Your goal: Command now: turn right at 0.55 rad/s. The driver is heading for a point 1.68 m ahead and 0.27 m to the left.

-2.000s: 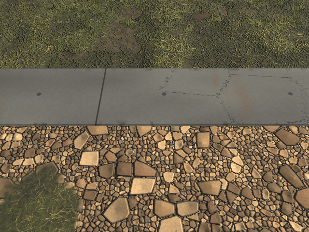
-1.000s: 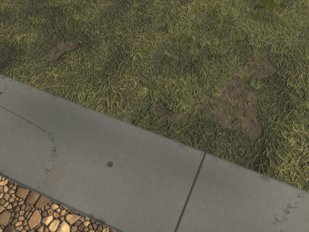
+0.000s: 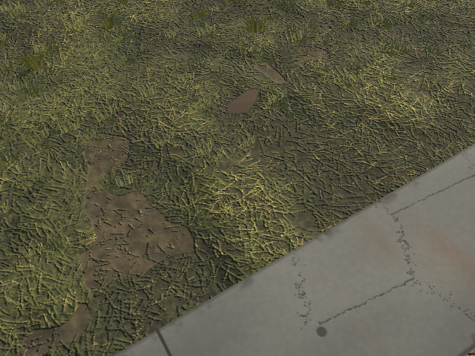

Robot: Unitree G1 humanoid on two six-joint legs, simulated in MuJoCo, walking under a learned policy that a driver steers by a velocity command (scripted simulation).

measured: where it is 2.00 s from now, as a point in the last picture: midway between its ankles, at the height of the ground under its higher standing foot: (188, 120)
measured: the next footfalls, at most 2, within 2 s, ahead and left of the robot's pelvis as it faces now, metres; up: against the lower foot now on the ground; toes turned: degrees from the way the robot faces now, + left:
left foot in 0.14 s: +0.06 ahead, +0.11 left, +0.00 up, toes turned -5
right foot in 0.60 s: +0.35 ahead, -0.18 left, +0.00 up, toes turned -1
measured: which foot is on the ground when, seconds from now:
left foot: up 0.00-0.12, down 0.14-0.62, up 0.64-1.00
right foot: down 0.00-0.14, up 0.16-0.58, down 0.60-1.00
